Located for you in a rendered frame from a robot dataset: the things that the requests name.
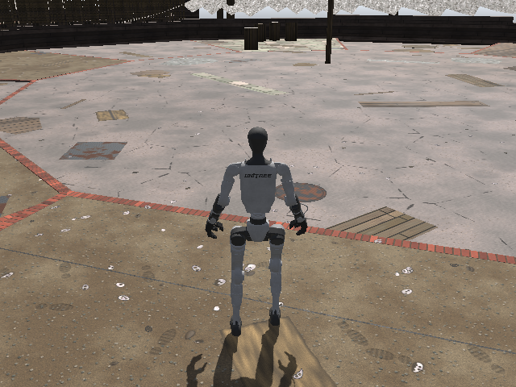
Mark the right robot upper arm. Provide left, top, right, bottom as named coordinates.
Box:
left=275, top=162, right=297, bottom=206

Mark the robot right hand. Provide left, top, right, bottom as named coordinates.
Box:
left=289, top=218, right=308, bottom=235

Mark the robot left thigh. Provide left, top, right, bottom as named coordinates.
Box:
left=230, top=226, right=247, bottom=285

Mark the left robot upper arm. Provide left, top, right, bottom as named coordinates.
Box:
left=217, top=162, right=241, bottom=206

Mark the humanoid robot torso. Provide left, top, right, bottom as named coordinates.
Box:
left=239, top=158, right=277, bottom=242

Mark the robot left hand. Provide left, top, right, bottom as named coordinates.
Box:
left=205, top=219, right=223, bottom=239

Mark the right robot forearm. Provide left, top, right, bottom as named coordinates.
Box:
left=289, top=194, right=305, bottom=223

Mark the left robot forearm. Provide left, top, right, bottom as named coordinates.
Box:
left=208, top=193, right=225, bottom=224

